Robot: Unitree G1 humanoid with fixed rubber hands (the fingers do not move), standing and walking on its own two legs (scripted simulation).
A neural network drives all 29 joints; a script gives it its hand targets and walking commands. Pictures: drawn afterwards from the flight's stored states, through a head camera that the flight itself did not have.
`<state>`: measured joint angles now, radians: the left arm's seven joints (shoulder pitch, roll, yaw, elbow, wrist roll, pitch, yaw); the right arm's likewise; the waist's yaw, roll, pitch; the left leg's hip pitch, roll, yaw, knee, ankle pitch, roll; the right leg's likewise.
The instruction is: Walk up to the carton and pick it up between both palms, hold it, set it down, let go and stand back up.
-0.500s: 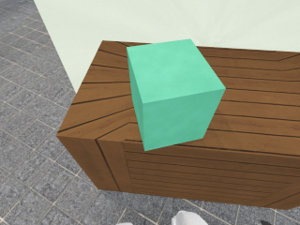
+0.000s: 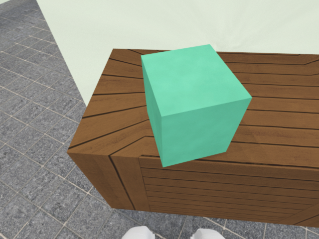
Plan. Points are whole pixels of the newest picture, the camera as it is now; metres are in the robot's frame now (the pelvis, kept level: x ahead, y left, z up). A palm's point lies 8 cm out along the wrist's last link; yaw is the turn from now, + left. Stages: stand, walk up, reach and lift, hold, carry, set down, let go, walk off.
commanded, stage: walk up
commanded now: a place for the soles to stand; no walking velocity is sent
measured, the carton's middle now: (186, 106) +0.45 -0.03 +0.05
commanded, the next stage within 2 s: reach and lift in 0.92 s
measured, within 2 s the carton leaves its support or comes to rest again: neither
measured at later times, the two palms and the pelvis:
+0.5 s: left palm out of the picture +0.06 +0.29 -0.11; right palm out of the picture +0.06 -0.31 -0.11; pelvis +0.00 -0.01 +0.00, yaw -1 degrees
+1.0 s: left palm out of the picture +0.07 +0.30 -0.12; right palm out of the picture +0.07 -0.31 -0.12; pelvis +0.00 -0.01 -0.01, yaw -1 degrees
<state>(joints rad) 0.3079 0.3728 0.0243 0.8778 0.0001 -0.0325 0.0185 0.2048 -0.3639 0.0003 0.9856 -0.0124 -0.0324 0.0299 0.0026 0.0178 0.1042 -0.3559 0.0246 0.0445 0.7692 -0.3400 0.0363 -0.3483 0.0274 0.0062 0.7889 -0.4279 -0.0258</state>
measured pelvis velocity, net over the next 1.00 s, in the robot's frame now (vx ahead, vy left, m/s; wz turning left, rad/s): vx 0.00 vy -0.01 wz -0.01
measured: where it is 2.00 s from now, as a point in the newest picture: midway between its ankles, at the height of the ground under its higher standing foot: outside the picture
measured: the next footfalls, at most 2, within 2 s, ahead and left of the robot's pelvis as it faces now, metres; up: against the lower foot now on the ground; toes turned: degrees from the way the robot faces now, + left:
none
